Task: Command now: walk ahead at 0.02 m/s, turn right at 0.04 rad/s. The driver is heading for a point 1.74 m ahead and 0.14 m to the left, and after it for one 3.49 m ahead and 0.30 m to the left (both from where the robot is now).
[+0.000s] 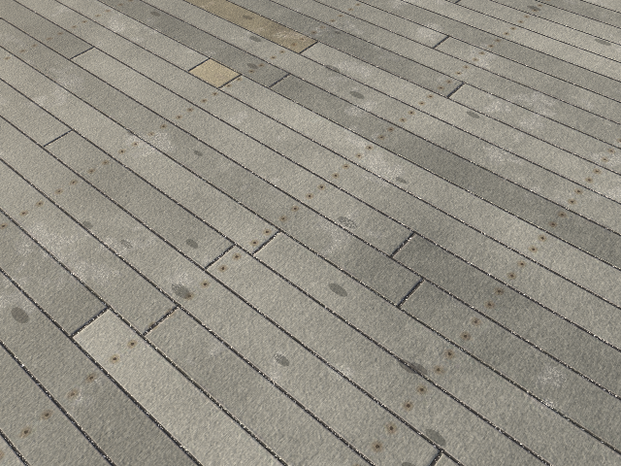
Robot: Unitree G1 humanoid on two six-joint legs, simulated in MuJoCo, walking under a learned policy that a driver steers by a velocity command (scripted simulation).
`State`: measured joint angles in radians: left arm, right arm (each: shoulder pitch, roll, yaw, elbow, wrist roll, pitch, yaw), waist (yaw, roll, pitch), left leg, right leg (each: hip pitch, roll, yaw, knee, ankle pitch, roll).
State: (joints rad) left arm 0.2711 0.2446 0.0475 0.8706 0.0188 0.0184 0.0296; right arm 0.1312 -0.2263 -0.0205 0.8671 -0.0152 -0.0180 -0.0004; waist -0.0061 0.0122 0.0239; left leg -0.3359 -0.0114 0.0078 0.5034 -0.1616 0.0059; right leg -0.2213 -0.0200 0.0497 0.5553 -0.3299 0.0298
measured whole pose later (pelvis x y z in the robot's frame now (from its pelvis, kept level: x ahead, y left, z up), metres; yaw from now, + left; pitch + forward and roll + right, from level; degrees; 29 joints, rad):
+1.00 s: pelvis +0.03 -0.02 +0.00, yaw +2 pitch -1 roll +0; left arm 0.31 0.18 0.01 1.08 0.00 -0.02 0.04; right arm 0.16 -0.21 -0.04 1.12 0.00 0.02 -0.04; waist -0.01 0.01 0.04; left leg -0.28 0.01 -0.04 0.50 -0.20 -0.02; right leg -0.12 0.01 0.01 0.48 -0.34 0.00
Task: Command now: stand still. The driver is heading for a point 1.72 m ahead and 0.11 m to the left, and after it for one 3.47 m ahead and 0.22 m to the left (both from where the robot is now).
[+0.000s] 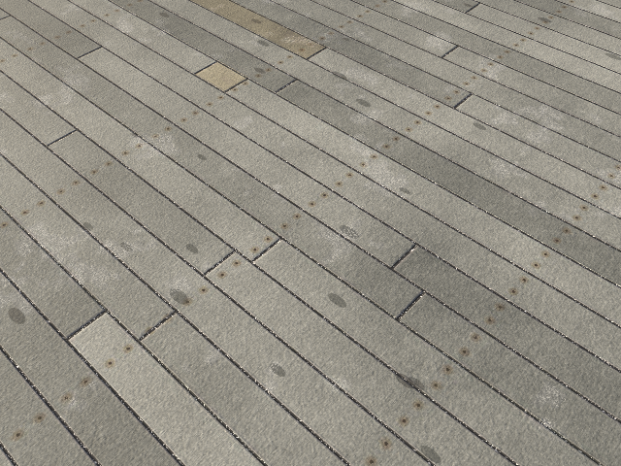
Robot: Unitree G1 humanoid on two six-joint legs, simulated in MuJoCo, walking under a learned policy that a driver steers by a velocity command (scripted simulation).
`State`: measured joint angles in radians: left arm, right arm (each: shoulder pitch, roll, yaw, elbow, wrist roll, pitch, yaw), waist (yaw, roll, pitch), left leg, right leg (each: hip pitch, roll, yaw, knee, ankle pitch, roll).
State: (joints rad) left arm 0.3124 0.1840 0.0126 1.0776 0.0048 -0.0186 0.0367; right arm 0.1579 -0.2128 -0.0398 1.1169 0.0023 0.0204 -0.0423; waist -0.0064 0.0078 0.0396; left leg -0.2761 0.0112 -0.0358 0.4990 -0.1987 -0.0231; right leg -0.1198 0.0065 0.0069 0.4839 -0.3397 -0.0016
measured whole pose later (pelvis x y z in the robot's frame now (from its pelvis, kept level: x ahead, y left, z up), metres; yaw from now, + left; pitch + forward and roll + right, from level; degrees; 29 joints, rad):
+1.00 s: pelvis +0.05 +0.02 -0.01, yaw +0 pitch +0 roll +0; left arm 0.47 0.20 0.04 1.07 -0.03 -0.05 0.03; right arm 0.27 -0.20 -0.04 1.10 0.03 -0.07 -0.01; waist 0.02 -0.04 -0.01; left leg -0.30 0.00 0.06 0.63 -0.37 0.07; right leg -0.08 -0.04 0.02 0.52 -0.44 0.01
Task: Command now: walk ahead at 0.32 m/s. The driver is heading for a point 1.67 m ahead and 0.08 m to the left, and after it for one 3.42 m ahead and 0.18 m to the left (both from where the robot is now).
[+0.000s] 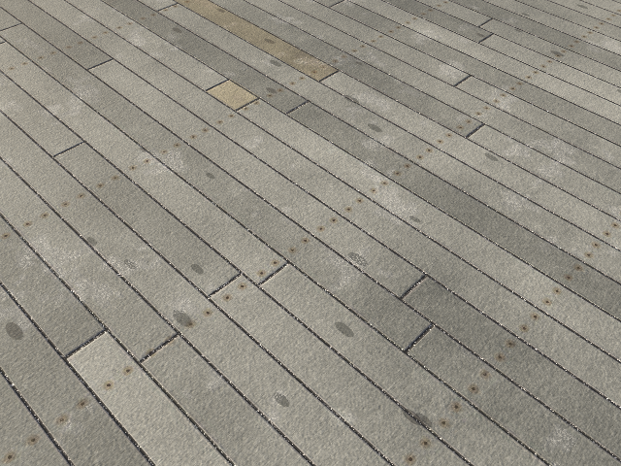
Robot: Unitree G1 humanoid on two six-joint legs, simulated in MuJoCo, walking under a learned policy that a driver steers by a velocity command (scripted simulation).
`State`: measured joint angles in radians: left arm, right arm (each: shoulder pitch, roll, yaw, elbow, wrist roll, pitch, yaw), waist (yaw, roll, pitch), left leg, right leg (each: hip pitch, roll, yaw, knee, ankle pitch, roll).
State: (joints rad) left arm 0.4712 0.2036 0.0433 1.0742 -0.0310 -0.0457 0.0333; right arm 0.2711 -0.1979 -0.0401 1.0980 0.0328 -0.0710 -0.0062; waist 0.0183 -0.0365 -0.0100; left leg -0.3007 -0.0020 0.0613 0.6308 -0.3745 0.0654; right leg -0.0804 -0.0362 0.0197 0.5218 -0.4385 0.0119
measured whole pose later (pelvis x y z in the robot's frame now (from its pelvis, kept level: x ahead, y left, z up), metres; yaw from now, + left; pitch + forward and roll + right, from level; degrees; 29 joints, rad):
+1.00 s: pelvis +0.52 -0.03 +0.01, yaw +0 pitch +2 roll -2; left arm 0.40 0.24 0.05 1.03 -0.02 -0.08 0.01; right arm 0.03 -0.23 -0.05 0.86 0.02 -0.09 0.03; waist 0.08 0.03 0.01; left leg -0.61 0.08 0.01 0.54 0.04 0.04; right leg 0.08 0.05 -0.06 0.20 -0.31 -0.02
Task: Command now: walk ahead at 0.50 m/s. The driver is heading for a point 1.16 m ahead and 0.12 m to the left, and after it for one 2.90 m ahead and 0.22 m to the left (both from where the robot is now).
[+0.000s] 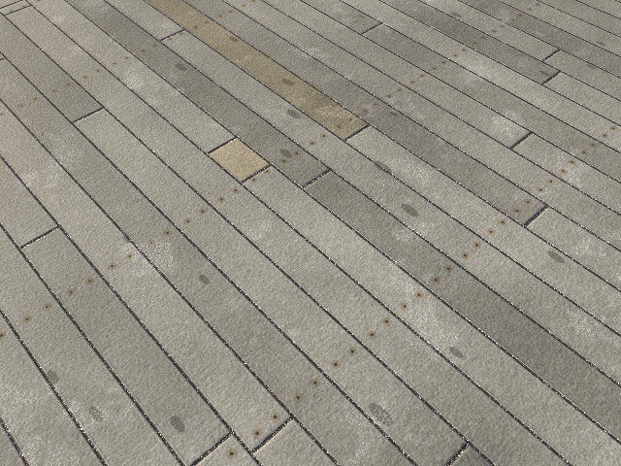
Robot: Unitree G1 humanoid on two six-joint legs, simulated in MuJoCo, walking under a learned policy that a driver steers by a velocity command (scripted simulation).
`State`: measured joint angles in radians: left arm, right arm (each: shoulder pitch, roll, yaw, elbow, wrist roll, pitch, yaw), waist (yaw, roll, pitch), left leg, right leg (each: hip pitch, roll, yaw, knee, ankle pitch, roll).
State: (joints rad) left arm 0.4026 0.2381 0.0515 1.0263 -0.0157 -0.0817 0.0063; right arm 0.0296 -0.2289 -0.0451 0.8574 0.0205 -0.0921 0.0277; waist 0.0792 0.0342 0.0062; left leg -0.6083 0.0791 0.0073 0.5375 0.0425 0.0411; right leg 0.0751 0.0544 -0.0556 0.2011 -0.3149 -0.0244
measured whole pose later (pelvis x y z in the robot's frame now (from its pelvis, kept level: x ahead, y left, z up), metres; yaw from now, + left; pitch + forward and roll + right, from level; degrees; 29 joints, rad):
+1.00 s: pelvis +0.56 -0.03 +0.01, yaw +5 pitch +1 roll -1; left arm 0.32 0.23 0.06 0.99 0.01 -0.11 0.01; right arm 0.15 -0.26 -0.08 0.90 0.02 -0.06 0.00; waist 0.05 0.04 -0.01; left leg -0.71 0.11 -0.07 0.76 0.08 0.04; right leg 0.00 0.06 -0.15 0.19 -0.21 -0.06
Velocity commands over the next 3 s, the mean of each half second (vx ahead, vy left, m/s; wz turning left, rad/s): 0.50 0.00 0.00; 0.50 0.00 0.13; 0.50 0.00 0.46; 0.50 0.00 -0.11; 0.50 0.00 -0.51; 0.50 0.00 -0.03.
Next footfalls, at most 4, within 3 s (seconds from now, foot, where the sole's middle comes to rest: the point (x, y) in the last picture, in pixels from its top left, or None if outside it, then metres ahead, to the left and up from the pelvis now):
0.06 left None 0.23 0.13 -0.77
0.62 right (401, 442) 0.54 -0.11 -0.77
1.20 left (298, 316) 0.83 0.13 -0.77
1.70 right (347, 213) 1.18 0.02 -0.77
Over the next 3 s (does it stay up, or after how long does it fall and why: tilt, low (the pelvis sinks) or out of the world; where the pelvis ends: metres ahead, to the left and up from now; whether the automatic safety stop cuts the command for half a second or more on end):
stays up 1.64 0.09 0.01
